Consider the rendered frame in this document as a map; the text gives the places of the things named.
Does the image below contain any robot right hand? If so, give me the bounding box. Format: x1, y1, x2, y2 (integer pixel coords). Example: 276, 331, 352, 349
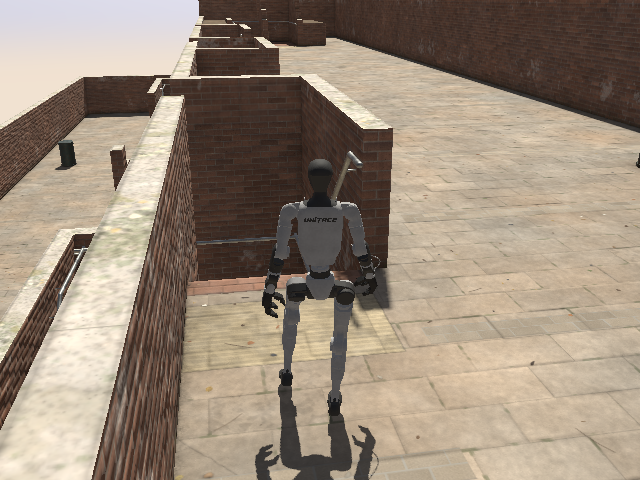
354, 275, 378, 296

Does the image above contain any right robot thigh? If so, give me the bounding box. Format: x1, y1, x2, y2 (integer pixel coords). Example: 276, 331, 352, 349
330, 280, 355, 355

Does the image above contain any robot left forearm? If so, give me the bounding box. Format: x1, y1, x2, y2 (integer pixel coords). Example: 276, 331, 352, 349
264, 244, 284, 294

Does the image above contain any robot left hand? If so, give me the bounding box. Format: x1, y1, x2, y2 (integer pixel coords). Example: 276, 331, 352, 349
262, 291, 285, 318

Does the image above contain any left robot upper arm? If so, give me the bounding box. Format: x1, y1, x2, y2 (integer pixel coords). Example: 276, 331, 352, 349
274, 202, 299, 259

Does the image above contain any right robot upper arm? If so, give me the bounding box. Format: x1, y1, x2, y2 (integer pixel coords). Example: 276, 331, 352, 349
341, 202, 368, 256

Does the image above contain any robot right forearm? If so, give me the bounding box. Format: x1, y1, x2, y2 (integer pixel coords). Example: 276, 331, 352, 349
357, 241, 375, 279

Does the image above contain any robot torso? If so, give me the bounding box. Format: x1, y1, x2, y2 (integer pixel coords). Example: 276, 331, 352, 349
296, 197, 343, 300

